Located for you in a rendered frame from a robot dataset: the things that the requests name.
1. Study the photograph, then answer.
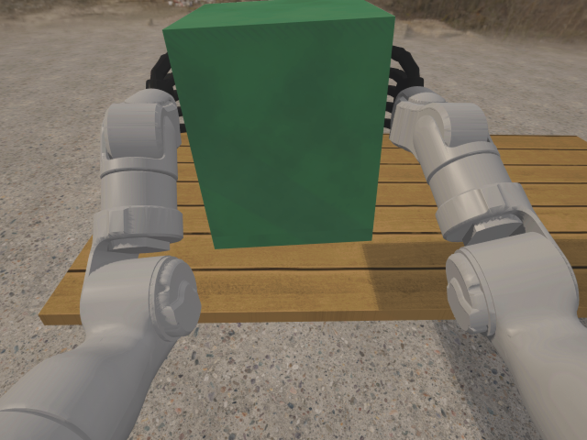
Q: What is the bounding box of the carton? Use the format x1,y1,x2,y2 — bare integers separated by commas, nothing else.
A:
162,0,395,249

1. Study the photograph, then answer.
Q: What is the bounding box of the table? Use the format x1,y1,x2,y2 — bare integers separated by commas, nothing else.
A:
38,132,587,325

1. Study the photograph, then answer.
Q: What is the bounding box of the right robot upper arm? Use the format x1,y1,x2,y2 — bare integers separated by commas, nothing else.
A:
446,232,587,440

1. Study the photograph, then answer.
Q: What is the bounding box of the robot left forearm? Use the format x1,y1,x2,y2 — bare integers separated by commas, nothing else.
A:
80,89,183,325

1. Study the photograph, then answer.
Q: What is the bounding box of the robot right forearm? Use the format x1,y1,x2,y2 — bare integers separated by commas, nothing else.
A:
389,86,579,310

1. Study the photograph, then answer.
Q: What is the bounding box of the robot right hand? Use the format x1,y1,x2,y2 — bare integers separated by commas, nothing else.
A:
384,46,424,129

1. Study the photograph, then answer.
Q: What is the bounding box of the robot left hand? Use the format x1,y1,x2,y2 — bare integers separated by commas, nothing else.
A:
146,52,186,133

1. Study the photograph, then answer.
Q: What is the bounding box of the left robot upper arm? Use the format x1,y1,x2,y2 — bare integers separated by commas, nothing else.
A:
0,256,202,440

